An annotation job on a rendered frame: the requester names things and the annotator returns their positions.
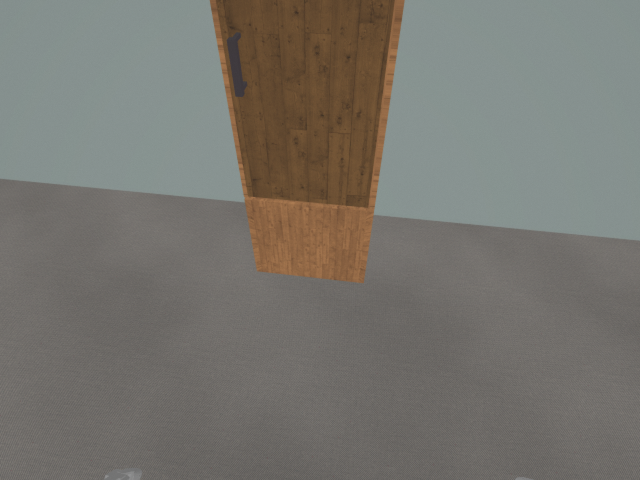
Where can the cupboard door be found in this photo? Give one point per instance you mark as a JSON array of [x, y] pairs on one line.
[[315, 69]]

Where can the handle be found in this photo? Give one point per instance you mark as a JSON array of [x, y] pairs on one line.
[[239, 84]]

